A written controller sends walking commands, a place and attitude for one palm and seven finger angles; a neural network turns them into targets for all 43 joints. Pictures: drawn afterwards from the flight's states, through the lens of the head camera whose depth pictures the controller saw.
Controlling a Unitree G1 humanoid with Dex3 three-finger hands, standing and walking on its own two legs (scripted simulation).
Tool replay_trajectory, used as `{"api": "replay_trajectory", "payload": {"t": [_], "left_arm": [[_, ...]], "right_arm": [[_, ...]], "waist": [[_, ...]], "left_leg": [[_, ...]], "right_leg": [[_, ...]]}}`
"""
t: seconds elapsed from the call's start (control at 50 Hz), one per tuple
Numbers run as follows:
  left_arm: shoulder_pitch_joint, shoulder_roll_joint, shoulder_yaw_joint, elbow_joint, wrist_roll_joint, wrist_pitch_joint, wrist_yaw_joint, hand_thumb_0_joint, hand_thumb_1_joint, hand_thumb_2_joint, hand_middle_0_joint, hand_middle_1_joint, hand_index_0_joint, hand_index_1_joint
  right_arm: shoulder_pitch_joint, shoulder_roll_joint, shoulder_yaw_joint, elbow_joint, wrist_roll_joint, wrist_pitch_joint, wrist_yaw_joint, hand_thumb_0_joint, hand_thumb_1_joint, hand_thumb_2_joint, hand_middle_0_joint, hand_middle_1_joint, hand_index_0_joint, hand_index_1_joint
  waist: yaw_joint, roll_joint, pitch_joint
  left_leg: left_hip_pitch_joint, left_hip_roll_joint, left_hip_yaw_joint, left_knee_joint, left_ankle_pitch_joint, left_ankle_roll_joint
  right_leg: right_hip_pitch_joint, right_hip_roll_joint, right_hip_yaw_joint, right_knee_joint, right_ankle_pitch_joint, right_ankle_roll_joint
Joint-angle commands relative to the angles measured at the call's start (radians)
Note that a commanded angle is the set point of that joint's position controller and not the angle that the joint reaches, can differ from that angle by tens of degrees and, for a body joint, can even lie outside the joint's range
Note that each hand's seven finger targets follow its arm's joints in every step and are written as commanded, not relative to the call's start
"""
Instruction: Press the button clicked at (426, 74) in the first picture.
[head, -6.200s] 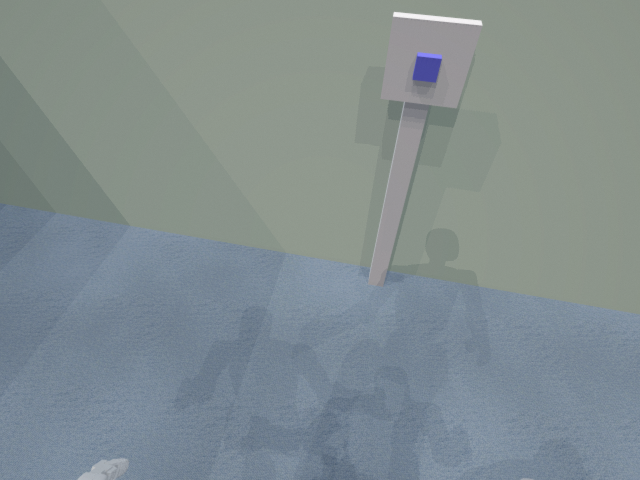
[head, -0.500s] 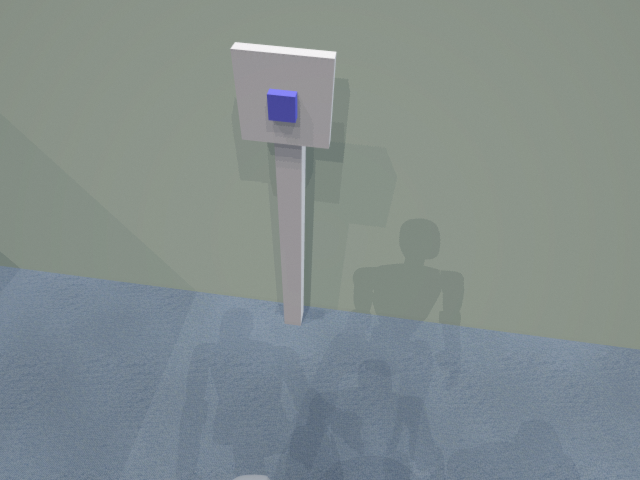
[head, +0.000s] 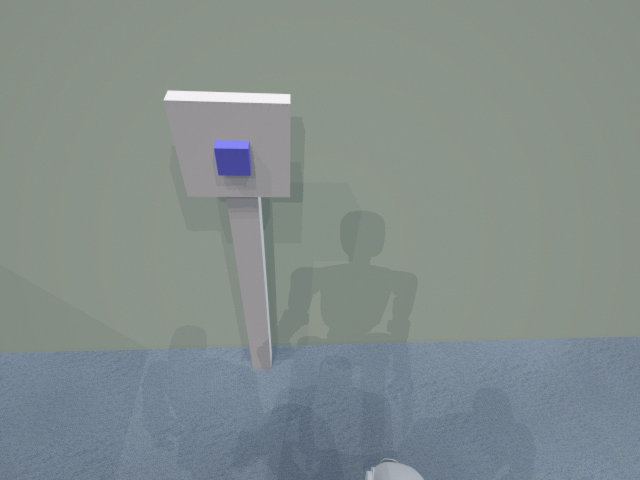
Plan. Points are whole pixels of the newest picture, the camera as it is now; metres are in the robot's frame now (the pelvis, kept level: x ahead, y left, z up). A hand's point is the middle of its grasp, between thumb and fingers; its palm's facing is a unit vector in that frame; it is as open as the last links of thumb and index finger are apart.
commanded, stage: come to a stop and stand still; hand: left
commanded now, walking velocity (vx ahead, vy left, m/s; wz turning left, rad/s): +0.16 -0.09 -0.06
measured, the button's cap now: (233, 157) +0.56 +0.16 +0.10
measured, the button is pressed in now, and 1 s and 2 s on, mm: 0 0 0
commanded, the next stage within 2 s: look again from close up in 1.52 s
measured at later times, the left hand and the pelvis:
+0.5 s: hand out of the picture +0.13 +0.18 -0.18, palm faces +0.05 -0.97 -0.25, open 7.3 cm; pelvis +0.04 -0.01 -0.02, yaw +1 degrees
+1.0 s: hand out of the picture +0.01 +0.20 -0.18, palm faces -0.01 -0.98 -0.18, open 7.4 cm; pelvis +0.02 +0.01 +0.00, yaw -2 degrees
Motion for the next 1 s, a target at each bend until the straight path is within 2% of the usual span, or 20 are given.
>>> {"api": "replay_trajectory", "payload": {"t": [0.0,0.06,0.1,0.12,0.14,0.16,0.18,0.26,0.38,0.48,0.52,0.54,0.56,0.58,0.6,0.62,0.68,0.76,0.86,0.98], "left_arm": [[-0.087,-0.009,-0.020,-0.068,-0.008,-0.022,-0.009,0.000,0.900,0.900,-0.200,-0.300,-0.200,-0.300],[-0.068,-0.012,-0.026,-0.064,-0.008,-0.033,-0.004,0.000,0.900,0.900,-0.200,-0.300,-0.200,-0.300],[0.069,0.008,-0.024,-0.019,-0.008,-0.047,0.007,0.000,0.900,0.900,-0.200,-0.300,-0.200,-0.300],[0.169,0.058,-0.012,0.013,-0.006,-0.061,0.017,0.000,0.900,0.900,-0.200,-0.300,-0.200,-0.300],[0.261,0.138,0.002,0.038,-0.006,-0.075,0.033,0.000,0.900,0.900,-0.200,-0.300,-0.200,-0.300],[0.286,0.178,0.002,0.054,-0.020,-0.078,0.036,0.000,0.900,0.900,-0.200,-0.300,-0.200,-0.300],[0.210,0.170,-0.003,0.023,-0.019,-0.068,0.046,0.000,0.900,0.900,-0.200,-0.300,-0.200,-0.300],[0.045,0.104,-0.009,-0.023,-0.010,-0.043,0.059,0.000,0.900,0.900,-0.200,-0.300,-0.200,-0.300],[-0.029,0.127,0.017,-0.086,-0.001,-0.019,0.055,0.000,0.900,0.900,-0.200,-0.300,-0.200,-0.300],[-0.035,0.152,0.026,-0.110,0.016,-0.005,0.047,0.000,0.900,0.900,-0.200,-0.300,-0.200,-0.300],[-0.050,0.146,0.020,-0.110,0.007,0.006,0.042,0.000,0.900,0.900,-0.200,-0.300,-0.200,-0.300],[-0.016,0.106,0.007,-0.105,-0.006,0.011,0.037,0.000,0.900,0.900,-0.200,-0.300,-0.200,-0.300],[0.023,0.042,-0.006,-0.107,-0.021,0.018,0.030,0.000,0.900,0.900,-0.200,-0.300,-0.200,-0.300],[0.017,0.048,-0.005,-0.109,-0.018,0.023,0.028,0.000,0.900,0.900,-0.200,-0.300,-0.200,-0.300],[0.025,0.072,0.008,-0.096,-0.010,0.027,0.019,0.000,0.900,0.900,-0.200,-0.300,-0.200,-0.300],[0.039,0.082,0.017,-0.072,0.002,0.037,0.014,0.000,0.900,0.900,-0.200,-0.300,-0.200,-0.300],[0.142,0.072,0.014,-0.018,0.002,0.018,-0.003,0.000,0.900,0.900,-0.200,-0.300,-0.200,-0.300],[0.137,0.075,0.006,-0.017,0.002,0.003,-0.003,0.000,0.900,0.900,-0.200,-0.300,-0.200,-0.300],[0.093,0.048,-0.009,-0.015,-0.009,0.010,0.000,0.000,0.900,0.900,-0.200,-0.300,-0.200,-0.300],[0.130,0.012,-0.021,0.025,-0.019,0.007,0.008,0.000,0.900,0.900,-0.200,-0.300,-0.200,-0.300]], "right_arm": [[0.111,-0.144,-0.023,0.001,-0.014,-0.007,-0.012,0.000,-0.900,-0.900,0.200,0.300,0.200,0.300],[0.111,-0.145,-0.021,0.013,-0.013,0.003,-0.014,0.000,-0.900,-0.900,0.200,0.300,0.200,0.300],[0.094,-0.145,-0.017,0.018,0.003,0.006,-0.017,0.000,-0.900,-0.900,0.200,0.300,0.200,0.300],[0.090,-0.129,-0.015,0.011,0.015,0.004,-0.013,0.000,-0.900,-0.900,0.200,0.300,0.200,0.300],[0.107,-0.094,-0.012,-0.003,0.028,0.004,-0.008,0.000,-0.900,-0.900,0.200,0.300,0.200,0.300],[0.108,-0.090,-0.017,-0.009,0.040,0.015,-0.011,0.000,-0.900,-0.900,0.200,0.300,0.200,0.300],[0.077,-0.091,-0.023,-0.029,0.040,0.030,-0.018,0.000,-0.900,-0.900,0.200,0.300,0.200,0.300],[0.003,-0.051,-0.031,-0.026,0.027,0.090,-0.010,0.000,-0.900,-0.900,0.200,0.300,0.200,0.300],[-0.036,-0.085,-0.056,-0.086,0.008,0.127,0.015,0.000,-0.900,-0.900,0.200,0.300,0.200,0.300],[-0.089,-0.102,-0.049,-0.140,0.008,0.096,0.026,0.000,-0.900,-0.900,0.200,0.300,0.200,0.300],[-0.013,-0.101,-0.039,-0.117,0.009,0.079,0.025,0.000,-0.900,-0.900,0.200,0.300,0.200,0.300],[-0.006,-0.140,-0.041,-0.113,0.005,0.068,0.022,0.000,-0.900,-0.900,0.200,0.300,0.200,0.300],[-0.050,-0.221,-0.055,-0.137,-0.008,0.057,0.017,0.000,-0.900,-0.900,0.200,0.300,0.200,0.300],[-0.154,-0.269,-0.057,-0.187,-0.011,0.063,0.011,0.000,-0.900,-0.900,0.200,0.300,0.200,0.300],[-0.235,-0.265,-0.051,-0.210,-0.019,0.061,0.004,0.000,-0.900,-0.900,0.200,0.300,0.200,0.300],[-0.267,-0.249,-0.047,-0.205,-0.020,0.058,-0.001,0.000,-0.900,-0.900,0.200,0.300,0.200,0.300],[-0.236,-0.209,-0.033,-0.189,-0.004,0.040,-0.011,0.000,-0.900,-0.900,0.200,0.300,0.200,0.300],[-0.100,-0.203,-0.039,-0.142,-0.002,0.030,-0.019,0.000,-0.900,-0.900,0.200,0.300,0.200,0.300],[-0.013,-0.206,-0.038,-0.083,-0.005,0.031,-0.036,0.000,-0.900,-0.900,0.200,0.300,0.200,0.300],[-0.062,-0.219,-0.044,-0.052,-0.003,0.047,-0.025,0.000,-0.900,-0.900,0.200,0.300,0.200,0.300]], "waist": [[-0.025,0.132,0.142],[-0.012,0.147,0.107],[0.055,0.127,0.013],[0.095,0.080,-0.072],[0.111,-0.064,-0.211],[0.091,-0.066,-0.291],[0.067,-0.016,-0.208],[0.028,-0.008,-0.043],[0.012,-0.131,-0.050],[0.026,-0.184,-0.063],[-0.018,-0.141,-0.078],[-0.017,0.030,-0.064],[-0.012,0.331,0.001],[0.006,0.387,0.105],[0.032,0.327,0.134],[0.050,0.298,0.143],[0.064,0.154,0.094],[0.010,0.149,0.010],[-0.025,0.170,-0.034],[0.003,0.208,-0.034]], "left_leg": [[-0.005,0.327,-0.156,-0.037,0.701,0.072],[-0.011,0.305,-0.133,0.060,0.858,0.062],[-0.051,0.257,-0.111,0.216,0.925,0.011],[-0.160,0.227,-0.101,0.323,0.763,-0.029],[-0.344,0.123,-0.055,0.524,0.307,-0.079],[-0.344,0.047,-0.114,0.698,-0.318,-0.094],[-0.349,0.050,-0.192,0.726,-0.324,-0.078],[-0.358,0.071,-0.228,0.776,-0.257,-0.090],[-0.387,0.051,-0.214,0.783,-0.129,-0.115],[-0.295,0.055,-0.190,0.489,-0.141,-0.094],[-0.135,0.037,-0.154,0.225,-0.008,-0.087],[-0.094,0.073,-0.231,0.082,-0.043,-0.086],[-0.229,0.276,-0.539,-0.132,-0.329,-0.044],[-0.467,0.375,-0.642,-0.257,-0.490,0.002],[-0.557,0.378,-0.632,-0.287,-0.506,0.042],[-0.547,0.329,-0.570,-0.268,-0.437,0.010],[-0.325,0.251,-0.408,-0.187,-0.212,-0.004],[-0.074,0.270,-0.377,-0.129,0.043,0.023],[0.033,0.332,-0.372,-0.017,0.598,0.081],[-0.125,0.287,-0.348,0.023,0.517,0.069]], "right_leg": [[-0.064,0.002,-0.031,-0.162,-0.044,-0.023],[0.080,0.058,-0.077,-0.291,-0.074,-0.046],[0.311,0.082,-0.085,-0.454,0.112,-0.043],[0.523,0.009,-0.018,-0.486,0.403,-0.056],[0.760,-0.217,0.205,-0.413,0.961,-0.153],[0.763,-0.369,0.268,-0.423,1.284,-0.281],[0.641,-0.362,0.204,-0.457,1.251,-0.290],[0.326,-0.281,0.141,-0.545,0.803,-0.235],[0.216,-0.230,0.103,-0.624,0.331,-0.193],[0.187,-0.195,0.158,-0.652,-0.113,-0.167],[0.112,-0.133,0.121,-0.588,-0.271,-0.105],[0.042,-0.072,0.088,-0.469,-0.344,-0.063],[-0.019,0.047,0.014,-0.263,-0.345,-0.003],[0.049,0.068,0.060,-0.147,-0.284,0.000],[0.103,0.050,0.107,-0.060,-0.230,-0.003],[0.093,0.067,0.125,0.024,-0.190,0.001],[0.007,0.088,0.109,0.117,-0.097,0.012],[-0.057,0.070,0.105,0.079,-0.102,0.030],[0.022,0.045,0.081,-0.082,-0.221,0.035],[0.255,0.069,0.018,-0.343,-0.193,0.010]]}}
